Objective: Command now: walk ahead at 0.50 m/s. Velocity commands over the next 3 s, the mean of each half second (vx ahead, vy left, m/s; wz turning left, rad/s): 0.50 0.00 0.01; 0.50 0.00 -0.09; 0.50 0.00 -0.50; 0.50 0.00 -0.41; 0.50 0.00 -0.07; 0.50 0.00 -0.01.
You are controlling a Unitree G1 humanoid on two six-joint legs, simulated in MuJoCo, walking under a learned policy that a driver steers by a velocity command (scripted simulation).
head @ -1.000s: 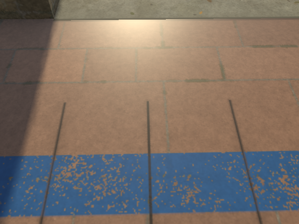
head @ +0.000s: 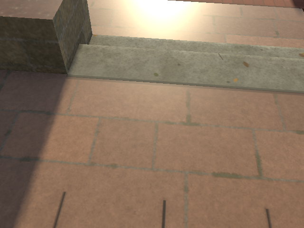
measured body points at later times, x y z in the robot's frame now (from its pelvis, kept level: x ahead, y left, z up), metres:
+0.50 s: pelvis +0.26 -0.08 +0.00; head +0.29 -0.10 +0.45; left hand +0.34 +0.19 -0.12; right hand +0.38 -0.35 -0.13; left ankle +0.30 +0.10 -0.66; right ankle +0.28 -0.15 -0.75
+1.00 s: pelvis +0.54 -0.03 -0.01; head +0.57 -0.02 +0.44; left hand +0.60 +0.25 -0.15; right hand +0.67 -0.29 -0.12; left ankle +0.60 +0.07 -0.75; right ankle +0.45 -0.16 -0.66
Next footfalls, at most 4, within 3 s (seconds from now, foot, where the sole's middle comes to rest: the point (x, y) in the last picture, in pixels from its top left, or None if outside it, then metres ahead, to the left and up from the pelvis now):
0.28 right None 0.32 -0.15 -0.78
0.86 left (135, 195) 0.64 0.07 -0.78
1.40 right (193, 150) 0.88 -0.23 -0.78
1.88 left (177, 100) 1.23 -0.17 -0.78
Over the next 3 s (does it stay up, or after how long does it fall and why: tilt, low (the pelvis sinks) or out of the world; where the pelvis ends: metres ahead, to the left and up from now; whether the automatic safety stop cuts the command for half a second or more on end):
stays up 1.53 -0.46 -0.01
